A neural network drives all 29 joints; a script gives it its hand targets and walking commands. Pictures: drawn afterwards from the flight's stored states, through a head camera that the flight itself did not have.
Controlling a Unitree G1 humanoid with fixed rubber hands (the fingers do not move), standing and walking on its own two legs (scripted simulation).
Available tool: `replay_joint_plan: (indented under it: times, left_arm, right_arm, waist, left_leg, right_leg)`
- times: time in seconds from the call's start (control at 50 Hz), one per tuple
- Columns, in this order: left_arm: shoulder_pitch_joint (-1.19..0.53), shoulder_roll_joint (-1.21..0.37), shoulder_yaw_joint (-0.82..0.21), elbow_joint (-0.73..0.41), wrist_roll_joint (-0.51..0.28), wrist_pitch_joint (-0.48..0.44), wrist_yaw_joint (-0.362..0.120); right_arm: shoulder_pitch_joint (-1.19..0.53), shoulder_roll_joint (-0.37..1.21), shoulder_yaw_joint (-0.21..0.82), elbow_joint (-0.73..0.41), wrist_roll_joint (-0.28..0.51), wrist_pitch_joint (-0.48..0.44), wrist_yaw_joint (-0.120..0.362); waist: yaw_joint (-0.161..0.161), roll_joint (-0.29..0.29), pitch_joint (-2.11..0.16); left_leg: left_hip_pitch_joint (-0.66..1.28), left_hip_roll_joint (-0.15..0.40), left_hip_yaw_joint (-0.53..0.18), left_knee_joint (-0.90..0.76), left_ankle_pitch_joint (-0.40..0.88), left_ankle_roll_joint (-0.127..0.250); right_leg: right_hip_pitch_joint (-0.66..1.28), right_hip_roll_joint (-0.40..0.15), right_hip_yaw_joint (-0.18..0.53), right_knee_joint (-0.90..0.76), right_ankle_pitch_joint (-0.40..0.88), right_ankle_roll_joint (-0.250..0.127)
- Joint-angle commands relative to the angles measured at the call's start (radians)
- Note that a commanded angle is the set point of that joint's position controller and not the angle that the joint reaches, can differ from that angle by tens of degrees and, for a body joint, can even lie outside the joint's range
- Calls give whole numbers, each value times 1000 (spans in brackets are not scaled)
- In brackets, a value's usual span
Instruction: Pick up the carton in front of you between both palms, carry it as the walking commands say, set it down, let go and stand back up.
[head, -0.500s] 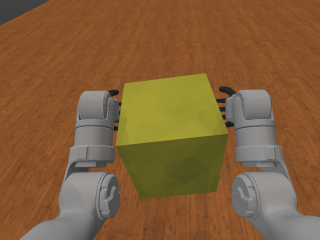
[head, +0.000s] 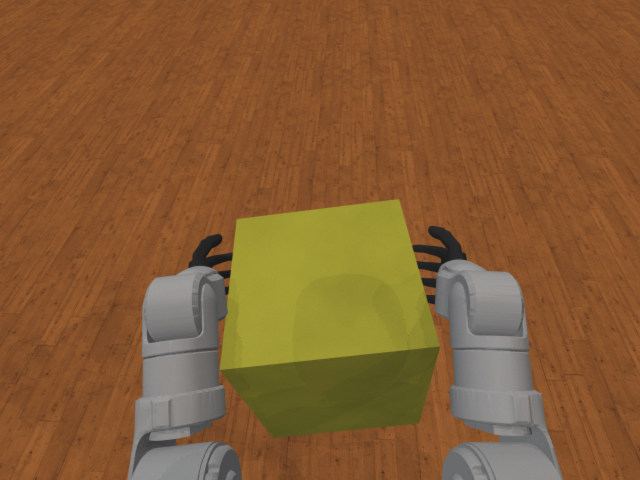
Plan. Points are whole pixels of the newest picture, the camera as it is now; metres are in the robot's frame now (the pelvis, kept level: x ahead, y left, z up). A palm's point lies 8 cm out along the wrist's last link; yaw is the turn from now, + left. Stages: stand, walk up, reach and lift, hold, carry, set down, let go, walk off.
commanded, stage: carry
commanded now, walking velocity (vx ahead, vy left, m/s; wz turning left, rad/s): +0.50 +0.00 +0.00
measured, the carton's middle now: (332, 325) +0.32 +0.01 -0.01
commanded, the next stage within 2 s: none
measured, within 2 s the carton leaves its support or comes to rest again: neither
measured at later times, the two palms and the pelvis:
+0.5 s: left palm (259, 165) +0.55 +0.12 +0.08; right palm (444, 165) +0.56 -0.17 +0.07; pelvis +0.27 -0.04 +0.00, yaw +3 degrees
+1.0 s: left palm (248, 126) +0.66 +0.15 +0.08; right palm (415, 125) +0.66 -0.14 +0.08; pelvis +0.38 +0.00 -0.01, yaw +1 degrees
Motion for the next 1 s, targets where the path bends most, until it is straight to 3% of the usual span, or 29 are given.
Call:
replay_joint_plan:
  times: [0.0,0.06,0.1,0.18,0.22,0.24,0.26,0.28,0.3,0.32,0.34,0.38,0.42,0.46,0.52,0.56,0.58,0.6,0.62,0.64,0.66,0.72,0.78,0.98]
  left_arm:
    - [-636,-1215,-734,-200,-511,-43,-315]
    - [-506,-1178,-797,-322,-480,-63,-294]
    - [-416,-1114,-818,-379,-450,-56,-283]
    - [-246,-1067,-829,-353,-420,-29,-307]
    - [-217,-1040,-815,-322,-426,-19,-324]
    - [-201,-1034,-807,-299,-425,-15,-331]
    - [-196,-1026,-799,-279,-420,-12,-336]
    - [-186,-1008,-786,-260,-415,-8,-341]
    - [-188,-994,-766,-211,-398,-15,-345]
    - [-162,-1012,-757,-191,-402,-22,-346]
    - [-178,-1034,-754,-208,-410,-28,-348]
    - [-226,-1084,-764,-244,-429,-44,-351]
    - [-254,-1115,-778,-273,-443,-58,-354]
    - [-247,-1109,-784,-293,-453,-65,-356]
    - [-219,-1077,-792,-310,-451,-65,-357]
    - [-207,-1061,-795,-303,-444,-57,-356]
    - [-192,-1051,-791,-287,-435,-52,-356]
    - [-178,-1042,-786,-262,-424,-48,-355]
    - [-182,-1030,-786,-247,-417,-41,-354]
    - [-216,-1031,-797,-255,-423,-32,-355]
    - [-234,-1031,-802,-244,-427,-25,-357]
    - [-263,-1039,-808,-220,-434,-23,-356]
    - [-281,-1053,-806,-211,-439,-27,-352]
    - [-227,-1084,-799,-223,-432,-45,-347]
  right_arm:
    - [-577,1072,649,-221,461,-3,289]
    - [-431,1042,719,-314,467,-4,305]
    - [-311,1045,735,-304,479,1,324]
    - [-165,990,750,-265,465,15,342]
    - [-174,969,764,-262,473,23,346]
    - [-186,960,771,-257,476,27,347]
    - [-187,946,772,-249,475,30,348]
    - [-190,925,769,-239,476,32,349]
    - [-246,936,789,-263,494,44,348]
    - [-252,933,796,-253,499,45,351]
    - [-268,965,804,-242,509,38,354]
    - [-299,1008,810,-261,520,18,354]
    - [-296,1024,822,-285,517,1,344]
    - [-273,1037,828,-299,510,-12,332]
    - [-253,1012,828,-320,498,-15,321]
    - [-224,992,818,-305,486,-5,322]
    - [-211,980,810,-291,480,2,326]
    - [-201,967,798,-272,475,12,331]
    - [-206,950,787,-243,470,19,337]
    - [-203,955,777,-205,461,17,344]
    - [-191,964,762,-177,461,17,349]
    - [-199,978,748,-141,466,12,355]
    - [-231,988,751,-152,475,5,352]
    - [-237,1008,789,-230,489,-10,343]
  waist:
    - [-36,141,-439]
    - [-33,172,-427]
    - [-34,183,-387]
    - [-41,189,-295]
    - [-34,172,-260]
    - [-19,132,-265]
    - [-12,98,-290]
    - [-1,13,-343]
    - [16,-244,-436]
    - [10,-270,-428]
    - [1,-214,-405]
    - [-10,-76,-376]
    - [-15,-102,-379]
    - [-16,-128,-405]
    - [-7,-142,-409]
    - [-12,-110,-374]
    - [-13,-86,-350]
    - [-13,-57,-338]
    - [-5,11,-318]
    - [-6,81,-301]
    - [-10,100,-278]
    - [-13,87,-292]
    - [-13,72,-331]
    - [-15,17,-385]
  left_leg:
    - [563,272,-285,-146,273,84]
    - [545,227,-183,-156,285,89]
    - [516,204,-138,-166,304,81]
    - [456,187,-91,-163,343,49]
    - [432,173,-51,-76,442,16]
    - [381,139,-1,38,475,-14]
    - [265,112,25,152,427,-50]
    - [108,84,23,323,113,-91]
    - [-179,-23,-13,588,-202,-125]
    - [-261,-47,-88,720,-429,-112]
    - [-270,-9,-150,752,-435,-90]
    - [-201,63,-188,587,-357,-74]
    - [-65,40,-136,380,-290,-85]
    - [15,21,-103,266,-253,-89]
    - [83,30,-60,154,-85,-87]
    - [167,42,-36,24,90,-91]
    - [200,66,-45,-23,123,-94]
    - [249,124,-86,-29,153,-92]
    - [245,190,-153,-1,269,-77]
    - [191,192,-153,16,288,-56]
    - [163,181,-152,20,307,-49]
    - [172,163,-142,67,453,-35]
    - [203,150,-130,105,529,-31]
    - [208,135,-118,154,507,-21]
  right_leg:
    - [-237,-54,17,-96,73,22]
    - [-206,-38,-34,-231,152,41]
    - [-178,-32,-64,-331,227,37]
    - [-83,-8,-110,-507,368,9]
    - [13,18,-145,-588,432,-2]
    - [139,51,-192,-654,475,-7]
    - [320,35,-188,-654,500,-14]
    - [513,-135,-10,-625,689,-25]
    - [772,-350,313,-601,830,-194]
    - [729,-378,401,-658,909,-239]
    - [659,-360,319,-669,920,-225]
    - [519,-310,175,-709,850,-160]
    - [415,-247,45,-746,773,-115]
    - [390,-229,-4,-742,686,-122]
    - [347,-218,-39,-714,575,-121]
    - [273,-187,-58,-676,425,-89]
    - [238,-173,-52,-658,342,-65]
    - [186,-167,-47,-629,277,-41]
    - [162,-122,-60,-601,246,-8]
    - [208,-113,-47,-611,262,10]
    - [223,-118,-42,-589,287,11]
    - [236,-122,-34,-534,434,13]
    - [241,-115,-40,-509,489,17]
    - [269,-112,-43,-476,551,9]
